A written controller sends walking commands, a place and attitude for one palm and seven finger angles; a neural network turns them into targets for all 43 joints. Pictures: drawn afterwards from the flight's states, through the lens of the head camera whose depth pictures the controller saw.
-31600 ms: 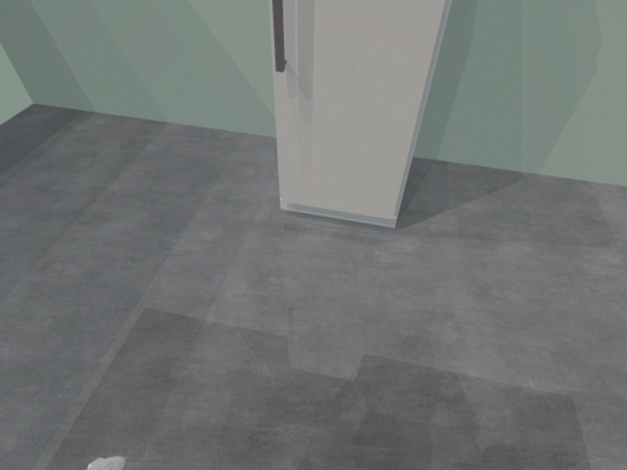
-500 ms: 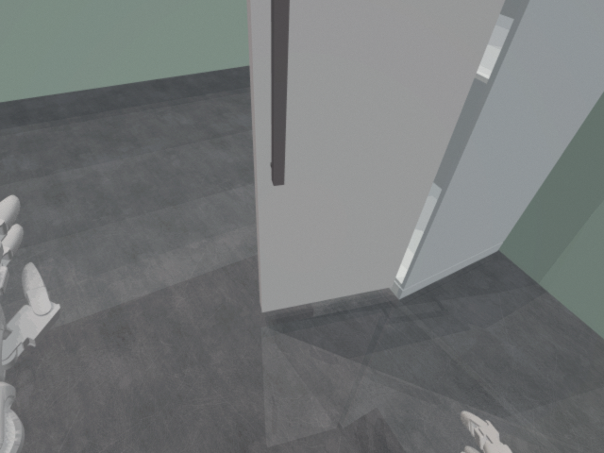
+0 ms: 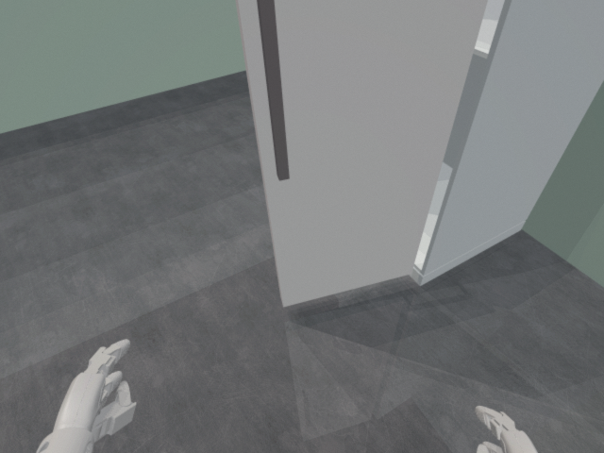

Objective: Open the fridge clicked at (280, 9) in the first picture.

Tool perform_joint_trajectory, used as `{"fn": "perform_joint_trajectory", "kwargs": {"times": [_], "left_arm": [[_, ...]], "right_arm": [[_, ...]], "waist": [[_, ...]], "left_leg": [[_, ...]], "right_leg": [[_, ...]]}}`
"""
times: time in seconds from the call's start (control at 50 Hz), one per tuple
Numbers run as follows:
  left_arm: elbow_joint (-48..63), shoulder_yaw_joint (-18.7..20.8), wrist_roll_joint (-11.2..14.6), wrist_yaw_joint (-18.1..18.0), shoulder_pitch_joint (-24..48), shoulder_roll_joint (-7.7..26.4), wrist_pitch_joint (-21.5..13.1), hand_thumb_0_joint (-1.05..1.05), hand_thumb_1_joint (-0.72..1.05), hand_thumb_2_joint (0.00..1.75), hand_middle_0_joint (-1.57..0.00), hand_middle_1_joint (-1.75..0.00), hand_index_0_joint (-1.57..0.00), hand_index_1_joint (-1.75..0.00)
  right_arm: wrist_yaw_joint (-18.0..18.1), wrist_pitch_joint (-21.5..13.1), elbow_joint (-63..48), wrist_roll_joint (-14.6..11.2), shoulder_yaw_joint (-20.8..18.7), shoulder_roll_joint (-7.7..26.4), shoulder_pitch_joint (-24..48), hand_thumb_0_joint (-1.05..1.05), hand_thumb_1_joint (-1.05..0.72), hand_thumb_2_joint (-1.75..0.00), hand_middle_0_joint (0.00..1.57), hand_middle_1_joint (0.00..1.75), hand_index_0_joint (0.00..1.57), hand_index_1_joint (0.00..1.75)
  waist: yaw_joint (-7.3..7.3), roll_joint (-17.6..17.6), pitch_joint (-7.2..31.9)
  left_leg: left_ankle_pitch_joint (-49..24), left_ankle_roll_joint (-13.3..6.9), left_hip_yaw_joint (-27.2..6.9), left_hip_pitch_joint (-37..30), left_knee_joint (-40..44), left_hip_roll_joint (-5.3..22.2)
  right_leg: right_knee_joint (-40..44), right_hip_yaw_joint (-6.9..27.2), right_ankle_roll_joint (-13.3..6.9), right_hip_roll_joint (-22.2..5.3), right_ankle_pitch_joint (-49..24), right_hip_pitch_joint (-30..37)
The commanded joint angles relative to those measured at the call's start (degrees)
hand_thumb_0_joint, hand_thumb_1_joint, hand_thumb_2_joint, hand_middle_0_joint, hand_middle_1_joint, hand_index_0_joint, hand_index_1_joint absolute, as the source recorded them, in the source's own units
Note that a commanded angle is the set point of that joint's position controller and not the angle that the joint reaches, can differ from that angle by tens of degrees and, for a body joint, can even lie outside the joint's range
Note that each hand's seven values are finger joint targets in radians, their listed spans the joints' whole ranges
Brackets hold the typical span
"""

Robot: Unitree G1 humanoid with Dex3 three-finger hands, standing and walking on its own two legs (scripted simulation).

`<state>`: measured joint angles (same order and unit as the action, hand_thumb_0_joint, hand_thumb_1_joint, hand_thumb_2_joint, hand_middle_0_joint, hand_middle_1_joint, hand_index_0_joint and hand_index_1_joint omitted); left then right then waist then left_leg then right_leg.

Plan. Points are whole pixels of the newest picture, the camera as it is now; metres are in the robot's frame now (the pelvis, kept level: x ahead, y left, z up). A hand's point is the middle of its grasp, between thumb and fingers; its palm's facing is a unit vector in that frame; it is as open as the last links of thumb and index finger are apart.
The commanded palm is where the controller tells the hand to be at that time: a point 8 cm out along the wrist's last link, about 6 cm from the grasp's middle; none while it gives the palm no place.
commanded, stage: let the arm hang, fingers relaxed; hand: left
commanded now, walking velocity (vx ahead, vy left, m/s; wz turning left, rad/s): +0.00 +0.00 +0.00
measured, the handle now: (272, 87) +0.73 +0.10 +0.16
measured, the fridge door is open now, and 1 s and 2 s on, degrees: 76 76 76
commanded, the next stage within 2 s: look to check the result in 0.96 s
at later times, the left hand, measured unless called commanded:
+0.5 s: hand out of the picture -0.08 +0.20 -0.16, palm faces +0.02 -0.97 -0.26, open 7.3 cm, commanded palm none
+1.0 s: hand out of the picture +0.00 +0.17 -0.16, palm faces +0.01 -0.98 -0.19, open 7.3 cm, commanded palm none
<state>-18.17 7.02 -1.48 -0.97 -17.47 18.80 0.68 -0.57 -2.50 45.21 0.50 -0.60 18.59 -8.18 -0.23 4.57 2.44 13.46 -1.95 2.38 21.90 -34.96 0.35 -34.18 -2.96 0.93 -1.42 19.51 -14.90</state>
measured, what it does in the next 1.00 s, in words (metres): stands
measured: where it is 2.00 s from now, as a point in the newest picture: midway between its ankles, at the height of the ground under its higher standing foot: outside the picture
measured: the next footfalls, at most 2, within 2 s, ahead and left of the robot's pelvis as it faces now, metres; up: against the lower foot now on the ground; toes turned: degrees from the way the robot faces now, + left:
none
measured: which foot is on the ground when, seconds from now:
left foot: down 0.00-1.00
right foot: down 0.00-1.00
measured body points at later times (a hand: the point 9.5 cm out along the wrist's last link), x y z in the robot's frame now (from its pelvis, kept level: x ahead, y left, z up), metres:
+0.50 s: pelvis -0.02 +0.00 +0.01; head +0.00 +0.00 +0.46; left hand -0.08 +0.25 -0.14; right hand -0.03 -0.22 -0.15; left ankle +0.05 +0.10 -0.73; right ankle -0.02 -0.13 -0.73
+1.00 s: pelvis -0.01 +0.00 +0.01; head +0.01 +0.00 +0.46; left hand +0.00 +0.22 -0.15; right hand +0.00 -0.23 -0.15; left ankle +0.05 +0.10 -0.73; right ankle -0.02 -0.13 -0.73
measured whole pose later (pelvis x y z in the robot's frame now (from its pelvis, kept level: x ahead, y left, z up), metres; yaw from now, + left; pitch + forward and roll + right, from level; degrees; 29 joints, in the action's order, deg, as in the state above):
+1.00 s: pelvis -0.01 +0.00 +0.01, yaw +0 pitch -1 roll -1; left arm -64.4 0.8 -1.1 -1.6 -14.7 8.6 0.5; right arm 1.5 0.9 64.1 1.0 -0.6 8.9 -14.2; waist -0.9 0.4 -2.0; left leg 7.9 -1.8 2.7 15.7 -24.5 -0.1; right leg -24.9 -2.7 0.8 -1.5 14.3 -9.5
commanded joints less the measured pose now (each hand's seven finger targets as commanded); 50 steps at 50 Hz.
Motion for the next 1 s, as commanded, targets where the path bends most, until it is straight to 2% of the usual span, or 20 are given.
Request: {"fn": "perform_joint_trajectory", "kwargs": {"times": [0.0,0.02,0.04,0.06,0.08,0.12,0.16,0.18,0.2,0.26,0.3,0.36,0.46,0.52,0.56,0.64,0.68,0.82,0.98], "left_arm": [[-9.72,-2.53,-0.47,0.85,1.45,5.26,-0.84,0.0,0.9,0.9,-0.2,-0.3,-0.2,-0.3],[-12.82,-3.19,-0.3,0.63,3.18,4.88,-0.43,0.0,0.9,0.9,-0.2,-0.3,-0.2,-0.3],[-15.43,-3.74,-0.15,0.41,4.53,4.53,-0.16,0.0,0.9,0.9,-0.2,-0.3,-0.2,-0.3],[-17.73,-4.24,-0.04,0.25,5.34,4.23,0.01,0.0,0.9,0.9,-0.2,-0.3,-0.2,-0.3],[-20.07,-4.55,0.08,0.1,4.91,4.08,0.16,0.0,0.9,0.9,-0.2,-0.3,-0.2,-0.3],[-25.33,-4.93,0.41,0.03,2.47,2.49,0.36,0.0,0.9,0.9,-0.2,-0.3,-0.2,-0.3],[-30.17,-4.52,0.53,-0.04,-1.07,1.27,0.39,0.0,0.9,0.9,-0.2,-0.3,-0.2,-0.3],[-31.95,-4.27,0.45,-0.06,-2.37,0.97,0.36,0.0,0.9,0.9,-0.2,-0.3,-0.2,-0.3],[-33.79,-4.46,0.54,0.06,-2.69,0.54,0.44,0.0,0.9,0.9,-0.2,-0.3,-0.2,-0.3],[-37.42,-4.68,0.45,0.17,-3.68,-0.48,0.37,0.0,0.9,0.9,-0.2,-0.3,-0.2,-0.3],[-39.23,-4.9,0.35,0.13,-4.01,-1.2,0.18,0.0,0.9,0.9,-0.2,-0.3,-0.2,-0.3],[-41.17,-5.09,0.33,-0.14,-3.73,-1.84,0.02,0.0,0.9,0.9,-0.2,-0.3,-0.2,-0.3],[-43.12,-5.2,0.38,-0.52,-3.51,-2.32,-0.01,0.0,0.9,0.9,-0.2,-0.3,-0.2,-0.3],[-44.04,-5.19,0.39,-0.67,-3.73,-2.58,-0.17,0.0,0.9,0.9,-0.2,-0.3,-0.2,-0.3],[-44.5,-5.2,0.35,-0.76,-3.89,-2.93,-0.08,0.0,0.9,0.9,-0.2,-0.3,-0.2,-0.3],[-45.08,-5.17,0.27,-0.84,-4.43,-3.32,-0.24,0.0,0.9,0.9,-0.2,-0.3,-0.2,-0.3],[-45.11,-5.17,0.29,-0.86,-4.32,-3.07,-0.51,0.0,0.9,0.9,-0.2,-0.3,-0.2,-0.3],[-45.04,-5.1,0.42,-0.84,-2.35,-3.74,-0.66,0.0,0.9,0.9,-0.2,-0.3,-0.2,-0.3],[-45.34,-5.25,0.54,-0.89,-1.53,-3.73,-1.0,0.0,0.9,0.9,-0.2,-0.3,-0.2,-0.3]], "right_arm": [[0.34,1.14,-3.1,1.01,-1.53,4.18,-0.77,0.0,-0.9,-0.9,0.2,0.3,0.2,0.3],[0.45,1.92,-1.8,1.21,-1.29,3.18,-2.05,0.0,-0.9,-0.9,0.2,0.3,0.2,0.3],[0.57,2.56,-0.66,1.38,-1.17,2.36,-2.62,0.0,-0.9,-0.9,0.2,0.3,0.2,0.3],[0.65,2.93,0.4,1.44,-0.99,1.95,-3.28,0.0,-0.9,-0.9,0.2,0.3,0.2,0.3],[0.67,3.03,1.16,1.46,-0.77,2.09,-3.68,0.0,-0.9,-0.9,0.2,0.3,0.2,0.3],[1.02,2.89,3.39,1.44,-0.5,2.02,-3.44,0.0,-0.9,-0.9,0.2,0.3,0.2,0.3],[1.52,2.85,5.11,1.37,-0.56,1.8,-3.26,0.0,-0.9,-0.9,0.2,0.3,0.2,0.3],[1.72,2.99,5.44,1.3,-0.85,1.87,-3.54,0.0,-0.9,-0.9,0.2,0.3,0.2,0.3],[1.89,3.12,6.49,1.23,-0.9,1.42,-4.35,0.0,-0.9,-0.9,0.2,0.3,0.2,0.3],[2.25,3.5,8.74,1.05,-1.43,0.73,-6.82,0.0,-0.9,-0.9,0.2,0.3,0.2,0.3],[2.39,3.64,9.83,0.92,-1.77,0.51,-8.42,0.0,-0.9,-0.9,0.2,0.3,0.2,0.3],[2.4,3.82,11.76,0.82,-1.91,-0.93,-10.4,0.0,-0.9,-0.9,0.2,0.3,0.2,0.3],[2.25,3.99,14.2,0.8,-1.78,-2.95,-11.63,0.0,-0.9,-0.9,0.2,0.3,0.2,0.3],[2.23,3.71,15.35,0.81,-1.7,-3.41,-11.63,0.0,-0.9,-0.9,0.2,0.3,0.2,0.3],[2.3,3.58,15.77,0.81,-1.66,-3.34,-11.05,0.0,-0.9,-0.9,0.2,0.3,0.2,0.3],[2.35,3.21,16.33,0.83,-1.57,-3.34,-9.82,0.0,-0.9,-0.9,0.2,0.3,0.2,0.3],[2.33,2.97,16.27,0.68,-1.57,-3.35,-9.69,0.0,-0.9,-0.9,0.2,0.3,0.2,0.3],[2.39,2.73,16.79,0.78,-1.31,-4.04,-8.84,0.0,-0.9,-0.9,0.2,0.3,0.2,0.3],[2.51,2.69,17.0,0.54,-1.2,-4.05,-8.42,0.0,-0.9,-0.9,0.2,0.3,0.2,0.3]], "waist": [[-0.86,-17.24,-1.22],[-1.65,-17.0,-1.84],[-1.98,-14.9,-2.46],[-2.42,-10.62,-2.76],[-2.31,-5.49,-2.8],[-0.86,4.86,-4.34],[0.71,9.64,-4.12],[1.18,9.12,-3.62],[0.94,9.55,-3.53],[0.61,6.73,-3.29],[0.36,-0.51,-3.28],[-0.41,-5.35,-4.51],[-0.85,-7.83,-7.7],[-0.78,-6.59,-7.67],[-0.48,-4.07,-8.85],[0.18,-3.07,-9.06],[0.35,-3.87,-7.87],[0.12,-1.67,-6.89],[-0.13,-3.89,-6.07]], "left_leg": [[-1.44,-0.38,-6.27,-3.77,3.14,3.39],[-0.55,0.28,-4.64,-6.16,1.13,2.05],[-0.77,0.62,-3.59,-7.85,0.31,1.48],[-2.1,0.79,-3.53,-9.27,1.2,1.86],[-4.12,0.54,-5.05,-10.0,3.52,3.05],[-0.76,-0.62,-9.27,-3.92,10.98,5.47],[5.12,-0.98,-10.66,0.59,15.06,5.96],[6.27,-0.95,-10.82,0.52,15.59,6.05],[9.42,-0.76,-10.82,0.69,16.74,5.98],[13.65,-0.58,-10.88,-0.46,18.14,5.73],[12.73,-0.65,-10.54,-2.02,17.3,5.69],[9.16,-0.41,-8.67,-5.04,14.82,4.84],[6.49,-0.28,-7.28,-7.19,13.29,4.36],[5.36,-0.3,-7.26,-7.5,14.08,4.69],[7.48,-0.48,-8.49,-5.84,16.33,5.38],[7.92,-0.56,-9.01,-4.2,18.19,5.45],[4.95,-0.51,-8.32,-5.45,17.53,5.2],[2.61,-0.03,-7.72,-6.69,17.69,5.06],[-3.04,0.26,-6.15,-9.64,15.68,5.01]], "right_leg": [[11.79,8.19,-5.17,-7.78,1.95,-5.52],[13.45,8.96,-6.16,-9.14,3.73,-8.16],[14.24,9.46,-6.7,-9.56,3.38,-9.54],[13.72,8.79,-6.63,-9.21,3.08,-10.04],[12.31,7.24,-5.7,-7.56,3.61,-9.69],[9.6,5.09,-3.45,-3.74,3.13,-3.56],[8.84,3.97,-3.22,-2.57,0.83,2.73],[9.23,3.44,-3.26,-2.3,0.12,3.98],[9.56,3.31,-3.36,-2.33,0.81,4.32],[10.67,2.94,-3.52,-1.96,1.86,3.77],[12.45,3.32,-3.57,-2.38,3.16,2.61],[14.83,4.53,-3.93,-3.61,5.68,-1.47],[16.36,5.08,-3.96,-4.43,8.5,-6.29],[15.48,4.85,-3.73,-4.17,7.03,-5.92],[14.34,4.39,-3.25,-3.41,5.84,-5.09],[13.69,4.26,-2.96,-3.13,2.71,-2.24],[13.94,4.29,-2.98,-3.46,0.89,-1.13],[14.3,4.15,-2.75,-3.78,-1.32,0.17],[15.57,4.56,-2.78,-4.21,-4.11,0.76]]}}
